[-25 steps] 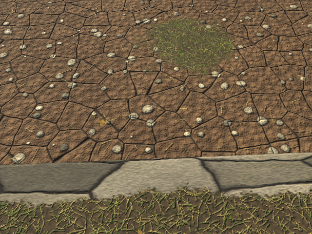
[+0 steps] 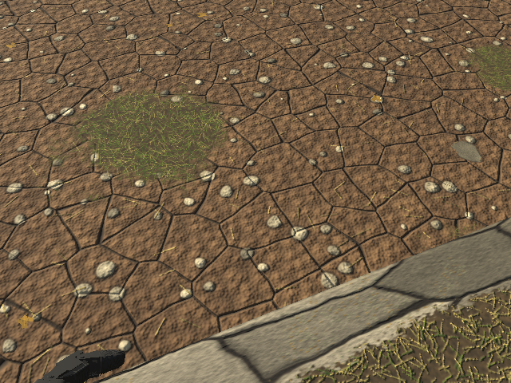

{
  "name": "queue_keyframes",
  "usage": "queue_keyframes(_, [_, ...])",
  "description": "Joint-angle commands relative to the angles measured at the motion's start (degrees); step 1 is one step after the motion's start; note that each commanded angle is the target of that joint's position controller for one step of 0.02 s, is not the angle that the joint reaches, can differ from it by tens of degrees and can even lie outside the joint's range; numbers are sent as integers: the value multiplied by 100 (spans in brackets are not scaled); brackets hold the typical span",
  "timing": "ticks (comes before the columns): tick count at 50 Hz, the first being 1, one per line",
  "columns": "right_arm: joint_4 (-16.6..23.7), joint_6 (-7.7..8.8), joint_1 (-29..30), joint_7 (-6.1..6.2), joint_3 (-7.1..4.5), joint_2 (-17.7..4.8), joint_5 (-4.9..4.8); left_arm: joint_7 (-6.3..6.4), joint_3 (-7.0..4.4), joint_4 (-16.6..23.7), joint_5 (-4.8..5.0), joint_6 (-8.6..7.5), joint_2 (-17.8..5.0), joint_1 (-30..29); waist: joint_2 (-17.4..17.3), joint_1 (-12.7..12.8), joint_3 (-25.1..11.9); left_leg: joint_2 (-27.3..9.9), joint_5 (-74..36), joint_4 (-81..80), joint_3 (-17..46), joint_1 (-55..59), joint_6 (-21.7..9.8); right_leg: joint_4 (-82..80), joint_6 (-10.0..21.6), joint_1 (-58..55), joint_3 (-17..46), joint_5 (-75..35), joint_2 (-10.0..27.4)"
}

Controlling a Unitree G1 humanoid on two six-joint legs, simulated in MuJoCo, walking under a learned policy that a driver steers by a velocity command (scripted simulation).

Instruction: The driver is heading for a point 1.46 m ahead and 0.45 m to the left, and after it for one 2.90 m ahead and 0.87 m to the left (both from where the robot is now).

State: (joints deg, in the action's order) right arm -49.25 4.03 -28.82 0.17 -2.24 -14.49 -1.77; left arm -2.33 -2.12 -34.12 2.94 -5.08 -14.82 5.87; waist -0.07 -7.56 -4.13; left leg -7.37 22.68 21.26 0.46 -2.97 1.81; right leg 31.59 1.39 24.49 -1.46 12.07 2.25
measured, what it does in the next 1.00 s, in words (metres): walks ahead, turning left: right foot, then left foot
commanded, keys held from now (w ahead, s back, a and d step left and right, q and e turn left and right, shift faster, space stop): w+q+shift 0.62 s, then w+shift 0.38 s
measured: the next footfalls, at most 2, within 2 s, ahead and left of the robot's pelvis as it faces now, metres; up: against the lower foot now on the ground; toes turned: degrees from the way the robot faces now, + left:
right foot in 0.02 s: +0.09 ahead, -0.15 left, +0.00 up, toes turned -1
left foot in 0.46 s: +0.48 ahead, +0.10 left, +0.00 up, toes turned +23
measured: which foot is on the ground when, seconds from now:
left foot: down 0.00-0.00, up 0.02-0.44, down 0.46-1.00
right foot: up 0.00-0.00, down 0.02-0.46, up 0.48-1.00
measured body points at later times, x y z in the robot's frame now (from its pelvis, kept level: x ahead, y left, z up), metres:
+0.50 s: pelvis +0.34 +0.02 -0.05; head +0.36 +0.03 +0.40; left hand +0.25 +0.29 -0.18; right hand +0.60 -0.18 -0.13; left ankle +0.44 +0.09 -0.74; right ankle +0.12 -0.17 -0.62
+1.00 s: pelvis +0.77 +0.14 -0.12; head +0.77 +0.15 +0.33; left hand +0.80 +0.47 -0.18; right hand +0.94 -0.09 -0.24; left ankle +0.45 +0.08 -0.71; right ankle +0.98 +0.13 -0.85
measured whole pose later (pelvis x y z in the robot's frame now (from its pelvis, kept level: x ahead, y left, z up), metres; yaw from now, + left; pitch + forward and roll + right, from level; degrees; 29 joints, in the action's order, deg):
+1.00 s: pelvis +0.77 +0.14 -0.12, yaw +40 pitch +1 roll +4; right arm -45.6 2.1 -26.7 2.9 -2.8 -15.4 -1.7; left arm -4.1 -3.5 -34.8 1.2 -8.3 -17.6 5.6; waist 5.1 -4.8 -1.7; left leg 9.6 48.5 61.0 11.6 1.2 -6.4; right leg 25.0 2.1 28.6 3.7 -23.8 5.1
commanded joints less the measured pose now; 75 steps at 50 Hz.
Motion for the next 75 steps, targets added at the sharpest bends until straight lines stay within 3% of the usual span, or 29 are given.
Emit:
queue_keyframes(1, [670,127,879,-95,-7,-424,185,161,-545,-198,-115,-72,-1325,2498,394,1983,-773,-100,-871,3077,247,-3107,-853,-153,309,-4317,1235,708,1027])
queue_keyframes(2, [1053,354,752,-57,70,20,-31,135,-581,-154,-308,-75,-1798,2794,2021,1746,-1215,648,719,4914,466,-4937,-664,-930,820,-5124,3705,2248,2082])
queue_keyframes(3, [1095,434,1029,-17,-36,-376,-269,82,-478,-181,-334,-149,-1360,2682,1405,1786,-896,504,253,5849,976,-5479,-645,-1486,990,-4510,4267,3063,2307])
queue_keyframes(9, [975,-146,1045,-208,-124,-223,-166,47,-175,-548,-341,-173,-176,1307,730,711,788,-260,-1541,5777,675,-4936,-473,-1918,461,-1963,615,-184,1321])
queue_keyframes(19, [1711,-34,2696,-606,-186,-446,-117,522,-375,-1146,-363,-122,-1176,1838,202,746,1309,874,-2941,2269,-1120,-3284,-1025,-1826,-313,-2365,-1471,-5176,1044])
queue_keyframes(22, [1106,-245,-372,-439,-749,-1537,-258,583,-556,-767,-340,23,-1784,934,1188,-1000,-300,1339,-1334,3209,-889,545,-1386,1604,-98,-1481,-1241,-8197,1177])
queue_keyframes(23, [869,-351,-1188,-294,-856,-1730,-262,482,-481,-744,-189,-49,-1466,540,560,-1379,-259,983,-1439,2415,-133,1703,-1687,4147,-108,-431,-1181,-4730,568])
queue_keyframes(24, [773,-362,-623,-271,-706,-1672,-21,323,-81,-477,-308,-307,9,701,-1779,-388,214,645,-1826,1865,1101,1755,-1985,6660,-73,1144,-615,2047,-552])
queue_keyframes(25, [1290,-141,218,-327,-449,-1361,242,245,61,69,-143,-566,214,1465,-2123,602,-860,-451,222,540,4505,2226,-3067,7208,66,2578,872,2330,-731])
queue_keyframes(27, [1397,67,422,-389,-427,-950,155,282,-166,281,-30,-665,-742,313,466,614,296,-441,879,-818,4718,435,-2389,5459,368,2291,1074,1155,-293])
queue_keyframes(30, [1709,183,1554,-268,-414,-936,154,395,-237,-10,-252,-265,-894,889,485,1338,703,228,-473,-385,3410,-1886,-2262,3954,-99,894,1180,992,170])
queue_keyframes(33, [1457,79,1333,-9,-416,-944,12,387,-113,288,-587,-164,-479,203,252,1090,573,729,-1711,-274,2312,-2638,-2143,2473,-290,140,469,343,74])
queue_keyframes(39, [946,-129,141,293,-230,-461,-1,-77,-125,440,-448,-387,-307,-1063,-293,88,663,861,-63,1174,2138,-1454,-1655,572,-12,1304,849,-3749,61])
queue_keyframes(46, [710,-201,162,387,-191,-698,-77,-262,-169,579,-219,-411,-507,-1248,-397,74,1170,539,-691,2127,2297,-454,-1421,-273,-7,1578,730,-3386,306])
queue_keyframes(49, [555,-150,531,263,-184,-746,29,-111,-434,-15,-84,-342,-999,660,-585,898,502,622,-2146,3932,2077,-227,-1210,-873,144,-478,757,-3778,671])
queue_keyframes(51, [583,-14,1429,41,-172,-760,27,-45,-601,-880,-116,-287,-1314,3293,247,2400,-119,1240,-2120,7900,1162,-1516,-647,-1221,483,-3232,599,-3912,883])
queue_keyframes(52, [760,171,1354,-46,23,134,174,-188,-356,-1402,-431,-264,-875,4160,1752,2256,-235,1929,2564,10216,1315,-4455,-639,976,433,-5287,465,-4166,911])
queue_keyframes(53, [848,306,117,8,125,312,-85,-171,-276,-1319,-574,-243,-784,3736,3262,1424,-725,1660,2365,10230,1744,-5354,-620,1506,492,-5619,1242,-5093,1074])
queue_keyframes(54, [871,368,88,43,114,-83,-227,-73,-358,-1200,-568,-119,-889,3574,2994,1487,-1187,1499,2052,10297,1444,-5780,-386,512,1069,-5639,2371,-3095,1553])
queue_keyframes(55, [1211,330,1152,63,97,-322,-262,-54,-294,-1235,-542,-1,-454,3248,603,1566,-720,1124,850,9079,762,-6179,-623,-1080,1206,-4729,3391,882,1669])
queue_keyframes(56, [1355,344,1241,120,148,-131,-417,32,-444,-1245,-437,-88,-1267,2545,972,1040,-275,831,402,9173,690,-6283,-568,-1694,1850,-3750,4932,2121,2355])
queue_keyframes(58, [1363,142,2018,73,102,-301,-77,75,-86,-1261,-416,-402,-370,1754,-330,586,1120,210,-602,7237,1245,-5637,-650,-1494,1506,-1101,3911,589,2113])
queue_keyframes(62, [1617,179,2569,-54,169,-65,310,267,-22,-1448,-311,-324,-518,1577,507,551,942,53,-2471,3804,285,-3406,-299,-2100,940,175,1292,-2228,690])
queue_keyframes(67, [2086,346,3954,-305,163,23,67,385,-55,-1829,-68,-74,-510,2731,-10,1083,1183,807,-2767,1011,-190,-3010,-444,-2184,954,-1902,1144,-3492,755])
queue_keyframes(70, [1857,382,2610,-249,-193,-622,38,340,-118,-1888,-288,45,-766,2647,751,151,22,1244,-2568,864,-247,-800,-735,-360,711,-2372,1081,-5789,658])
queue_keyframes(71, [1506,345,1162,-155,-291,-816,103,314,-147,-1700,-350,85,-907,2093,950,-653,-599,669,-2921,1126,217,1005,-903,1245,442,-1316,1046,-5373,443])
queue_keyframes(72, [1249,306,107,-39,-372,-1402,288,315,-19,-1316,-535,40,-345,1981,-369,-643,-1704,-801,-4293,1550,1748,2852,-1087,3463,202,-31,831,-1345,-364])
queue_keyframes(73, [1357,367,365,-129,-283,-1191,445,265,96,-1267,-156,-10,96,2904,-1923,-46,-2998,-2092,-4548,1044,4193,3966,-2226,5341,0,1173,1459,2171,-825])
queue_keyframes(75, [1397,250,1155,-57,-159,-405,311,339,-169,-961,-12,131,-637,1761,-879,5,-1105,-1524,-5343,761,2272,2228,-1783,5110,-153,1953,982,1768,-138])
Keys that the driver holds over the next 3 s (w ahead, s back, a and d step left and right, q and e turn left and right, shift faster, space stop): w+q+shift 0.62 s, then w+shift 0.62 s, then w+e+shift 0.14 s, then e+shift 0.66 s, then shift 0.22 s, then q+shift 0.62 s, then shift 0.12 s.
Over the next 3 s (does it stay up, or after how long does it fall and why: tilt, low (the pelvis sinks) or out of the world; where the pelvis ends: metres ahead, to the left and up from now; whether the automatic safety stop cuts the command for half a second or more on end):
stays up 1.49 0.52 -0.17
